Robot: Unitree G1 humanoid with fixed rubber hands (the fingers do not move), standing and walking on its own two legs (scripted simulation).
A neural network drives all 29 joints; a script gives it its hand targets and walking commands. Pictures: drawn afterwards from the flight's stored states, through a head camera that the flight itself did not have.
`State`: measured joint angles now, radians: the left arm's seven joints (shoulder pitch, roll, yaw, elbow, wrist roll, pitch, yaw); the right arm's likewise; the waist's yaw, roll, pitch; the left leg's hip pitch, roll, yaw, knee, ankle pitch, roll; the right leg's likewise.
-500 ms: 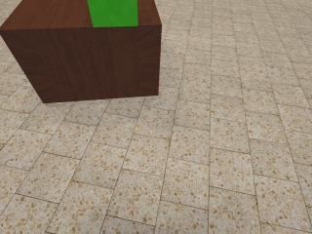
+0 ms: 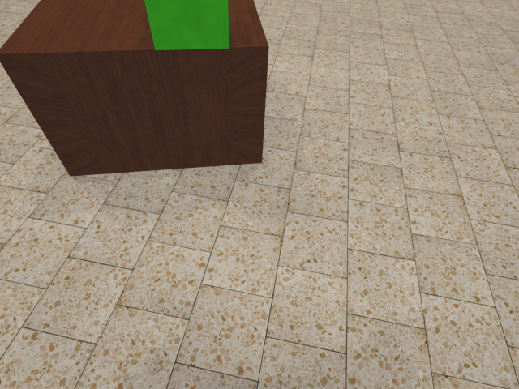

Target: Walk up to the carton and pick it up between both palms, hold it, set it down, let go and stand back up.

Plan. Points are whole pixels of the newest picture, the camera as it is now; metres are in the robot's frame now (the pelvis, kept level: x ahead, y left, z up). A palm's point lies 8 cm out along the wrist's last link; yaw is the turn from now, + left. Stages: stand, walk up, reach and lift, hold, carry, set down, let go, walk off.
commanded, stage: stand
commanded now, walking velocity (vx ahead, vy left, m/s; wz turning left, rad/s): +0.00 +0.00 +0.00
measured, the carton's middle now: (188, 4) +1.39 +0.24 +0.01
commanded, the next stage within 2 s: walk up in 0.72 s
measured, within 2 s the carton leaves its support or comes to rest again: neither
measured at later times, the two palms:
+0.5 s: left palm out of the picture -0.06 +0.20 -0.15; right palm out of the picture -0.06 -0.20 -0.15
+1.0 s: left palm out of the picture -0.06 +0.21 -0.15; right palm out of the picture -0.06 -0.20 -0.15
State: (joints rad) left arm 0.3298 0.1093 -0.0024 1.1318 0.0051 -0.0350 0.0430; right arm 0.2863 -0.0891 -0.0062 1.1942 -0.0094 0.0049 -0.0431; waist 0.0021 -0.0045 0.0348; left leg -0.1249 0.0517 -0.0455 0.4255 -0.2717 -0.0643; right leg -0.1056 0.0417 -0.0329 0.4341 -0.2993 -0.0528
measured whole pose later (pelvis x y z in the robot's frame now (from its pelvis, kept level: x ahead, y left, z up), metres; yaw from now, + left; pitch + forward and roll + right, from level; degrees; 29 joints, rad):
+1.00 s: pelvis -0.03 +0.01 +0.00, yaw +2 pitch -1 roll +0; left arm 0.34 0.12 0.03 1.11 0.01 -0.02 0.04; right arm 0.33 -0.10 -0.03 1.15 -0.01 0.02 -0.03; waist -0.01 -0.02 0.02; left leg -0.26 0.04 -0.02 0.63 -0.38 -0.04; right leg -0.17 0.01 -0.06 0.47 -0.29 -0.05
